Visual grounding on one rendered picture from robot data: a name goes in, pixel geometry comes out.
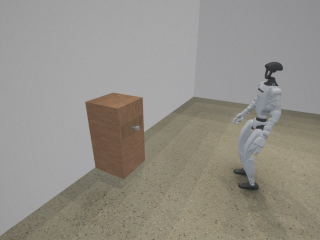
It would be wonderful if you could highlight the robot right hand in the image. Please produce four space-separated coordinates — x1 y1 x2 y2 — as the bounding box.
232 112 246 126

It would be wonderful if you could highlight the robot left hand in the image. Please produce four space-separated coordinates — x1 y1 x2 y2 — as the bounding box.
248 136 266 156

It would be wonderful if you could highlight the cabinet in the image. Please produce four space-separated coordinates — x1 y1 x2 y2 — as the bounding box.
85 92 145 179

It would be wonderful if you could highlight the left robot forearm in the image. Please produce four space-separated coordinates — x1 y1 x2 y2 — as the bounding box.
259 110 280 139

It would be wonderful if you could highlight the robot left foot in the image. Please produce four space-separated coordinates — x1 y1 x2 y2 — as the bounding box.
238 182 259 190

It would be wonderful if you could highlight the right robot forearm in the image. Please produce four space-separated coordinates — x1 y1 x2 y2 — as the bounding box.
242 99 256 115

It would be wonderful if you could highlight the left robot shin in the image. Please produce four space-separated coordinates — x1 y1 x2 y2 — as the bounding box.
242 158 256 186

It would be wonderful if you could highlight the left robot upper arm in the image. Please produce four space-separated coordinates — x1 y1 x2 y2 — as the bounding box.
269 86 282 117

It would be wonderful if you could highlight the drawer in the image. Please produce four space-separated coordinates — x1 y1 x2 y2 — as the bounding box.
121 114 143 141

